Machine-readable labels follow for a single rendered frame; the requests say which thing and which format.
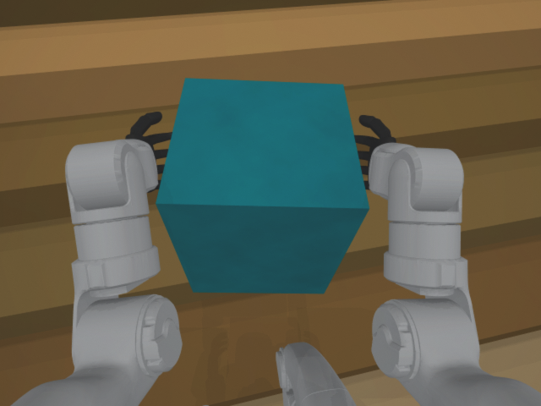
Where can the right robot forearm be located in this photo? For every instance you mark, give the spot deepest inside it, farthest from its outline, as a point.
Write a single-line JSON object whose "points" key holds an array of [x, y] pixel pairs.
{"points": [[423, 187]]}

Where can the left robot forearm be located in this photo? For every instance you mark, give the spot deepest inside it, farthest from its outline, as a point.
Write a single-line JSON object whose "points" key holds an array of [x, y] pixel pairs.
{"points": [[107, 185]]}

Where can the robot right thigh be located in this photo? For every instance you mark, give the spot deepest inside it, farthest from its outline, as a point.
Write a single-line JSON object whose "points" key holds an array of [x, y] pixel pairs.
{"points": [[302, 368]]}

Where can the right robot hand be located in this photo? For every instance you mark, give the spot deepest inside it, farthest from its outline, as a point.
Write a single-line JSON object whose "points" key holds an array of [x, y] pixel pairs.
{"points": [[381, 131]]}

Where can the right robot upper arm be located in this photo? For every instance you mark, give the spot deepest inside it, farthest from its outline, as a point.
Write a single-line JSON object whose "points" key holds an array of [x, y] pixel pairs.
{"points": [[431, 348]]}

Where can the carton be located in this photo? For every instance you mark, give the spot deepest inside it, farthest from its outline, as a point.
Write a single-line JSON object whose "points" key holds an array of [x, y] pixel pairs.
{"points": [[262, 189]]}

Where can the left robot hand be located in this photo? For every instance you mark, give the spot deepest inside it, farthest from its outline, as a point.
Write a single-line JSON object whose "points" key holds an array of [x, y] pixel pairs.
{"points": [[140, 127]]}

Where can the left robot upper arm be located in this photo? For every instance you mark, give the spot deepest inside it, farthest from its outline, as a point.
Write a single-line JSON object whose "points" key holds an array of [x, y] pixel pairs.
{"points": [[121, 346]]}

